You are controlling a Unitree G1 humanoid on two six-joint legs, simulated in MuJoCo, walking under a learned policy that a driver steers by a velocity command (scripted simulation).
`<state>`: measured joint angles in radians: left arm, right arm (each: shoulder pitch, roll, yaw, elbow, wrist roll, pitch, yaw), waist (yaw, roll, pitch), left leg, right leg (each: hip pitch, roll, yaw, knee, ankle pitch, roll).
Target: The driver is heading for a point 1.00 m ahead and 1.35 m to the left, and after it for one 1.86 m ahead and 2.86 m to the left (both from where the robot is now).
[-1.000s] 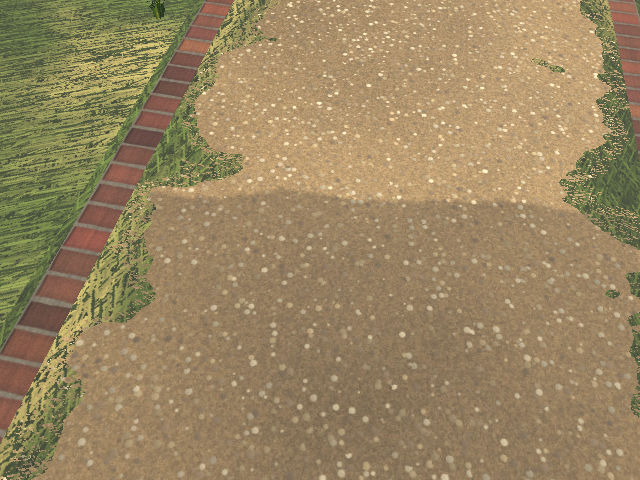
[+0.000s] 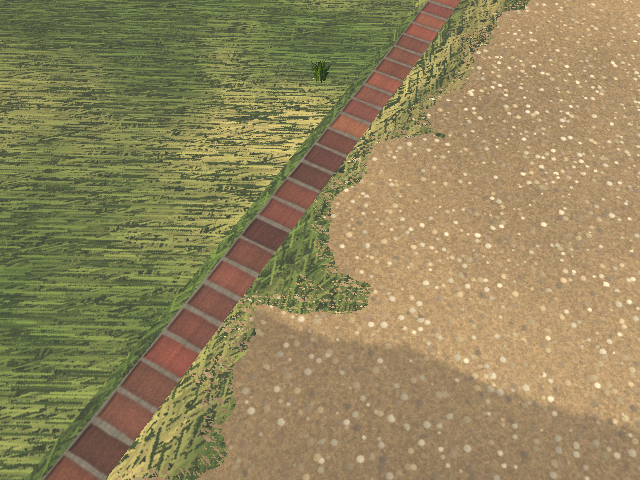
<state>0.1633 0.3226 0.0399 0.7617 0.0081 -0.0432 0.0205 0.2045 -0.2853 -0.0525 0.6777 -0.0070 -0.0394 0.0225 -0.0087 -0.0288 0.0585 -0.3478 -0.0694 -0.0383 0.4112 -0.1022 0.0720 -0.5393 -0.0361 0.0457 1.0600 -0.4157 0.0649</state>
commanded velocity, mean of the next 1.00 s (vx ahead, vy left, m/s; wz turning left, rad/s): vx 0.04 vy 0.00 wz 0.56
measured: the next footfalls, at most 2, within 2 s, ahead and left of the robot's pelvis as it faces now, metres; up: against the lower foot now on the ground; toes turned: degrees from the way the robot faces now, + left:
right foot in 0.28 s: +0.15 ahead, -0.13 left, +0.00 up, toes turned +14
left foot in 0.68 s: +0.04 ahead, +0.12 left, +0.00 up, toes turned +25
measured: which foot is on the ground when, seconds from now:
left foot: down 0.00-0.28, up 0.30-0.66, down 0.68-1.00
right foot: up 0.00-0.26, down 0.28-0.68, up 0.70-1.00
